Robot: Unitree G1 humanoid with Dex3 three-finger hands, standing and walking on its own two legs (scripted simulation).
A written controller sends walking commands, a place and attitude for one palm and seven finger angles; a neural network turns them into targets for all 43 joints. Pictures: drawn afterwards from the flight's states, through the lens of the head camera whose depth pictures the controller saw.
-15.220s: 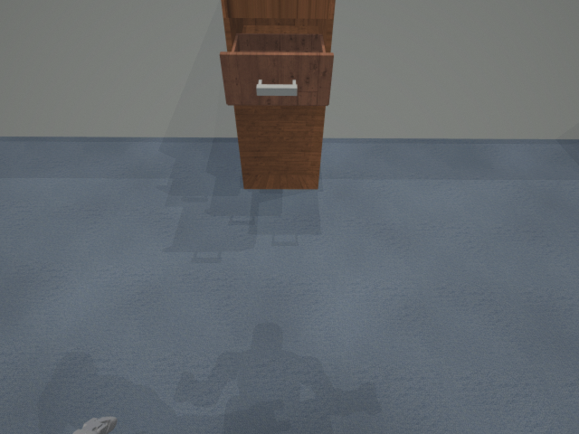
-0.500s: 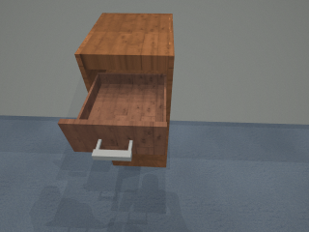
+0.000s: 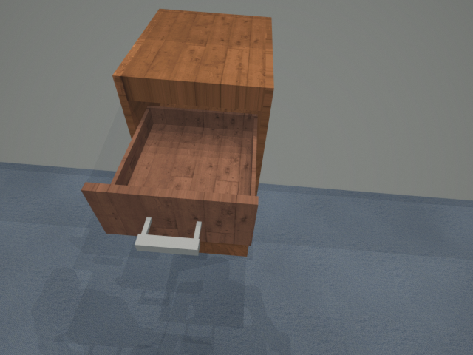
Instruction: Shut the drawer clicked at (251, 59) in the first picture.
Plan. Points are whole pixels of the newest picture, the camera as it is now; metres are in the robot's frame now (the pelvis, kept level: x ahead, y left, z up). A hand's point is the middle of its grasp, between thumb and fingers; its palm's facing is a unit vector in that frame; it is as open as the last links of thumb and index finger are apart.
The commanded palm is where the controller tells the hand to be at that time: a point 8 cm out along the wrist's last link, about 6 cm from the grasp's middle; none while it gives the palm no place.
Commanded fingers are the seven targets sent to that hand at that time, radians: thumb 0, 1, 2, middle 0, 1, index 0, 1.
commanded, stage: come to a stop and stand still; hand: left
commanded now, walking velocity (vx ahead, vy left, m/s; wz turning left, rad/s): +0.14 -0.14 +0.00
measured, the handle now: (170, 234) +0.34 +0.16 -0.04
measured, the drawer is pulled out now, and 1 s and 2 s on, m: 0.29 0.29 0.29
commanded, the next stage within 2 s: look again from close up in 1.94 s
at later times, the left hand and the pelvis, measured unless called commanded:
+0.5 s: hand out of the picture +0.01 +0.14 -0.18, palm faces +0.05 -0.97 -0.23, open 7.4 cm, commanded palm none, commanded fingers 0.00 0.90 0.90 -0.20 -0.30 -0.20 -0.30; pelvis +0.02 -0.03 -0.01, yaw +0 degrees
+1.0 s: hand out of the picture -0.03 +0.22 -0.17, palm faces +0.00 -0.97 -0.25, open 7.4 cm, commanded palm none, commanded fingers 0.00 0.90 0.90 -0.20 -0.30 -0.20 -0.30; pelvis -0.08 +0.03 -0.01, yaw +0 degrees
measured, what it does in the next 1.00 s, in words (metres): shifts its weight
